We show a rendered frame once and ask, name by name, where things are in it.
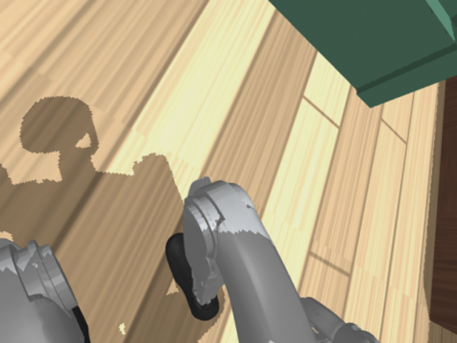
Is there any right robot hand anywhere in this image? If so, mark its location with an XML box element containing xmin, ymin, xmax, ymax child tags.
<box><xmin>299</xmin><ymin>296</ymin><xmax>346</xmax><ymax>343</ymax></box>

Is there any left robot foot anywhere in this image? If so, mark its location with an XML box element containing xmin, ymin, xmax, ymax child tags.
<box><xmin>72</xmin><ymin>306</ymin><xmax>91</xmax><ymax>343</ymax></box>

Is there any right robot arm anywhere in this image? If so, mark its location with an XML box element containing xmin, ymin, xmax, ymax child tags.
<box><xmin>333</xmin><ymin>323</ymin><xmax>380</xmax><ymax>343</ymax></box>

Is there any armchair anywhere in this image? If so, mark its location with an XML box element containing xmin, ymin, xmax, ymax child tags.
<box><xmin>268</xmin><ymin>0</ymin><xmax>457</xmax><ymax>108</ymax></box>

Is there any right robot foot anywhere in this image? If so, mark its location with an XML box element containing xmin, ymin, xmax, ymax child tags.
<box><xmin>166</xmin><ymin>233</ymin><xmax>219</xmax><ymax>321</ymax></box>

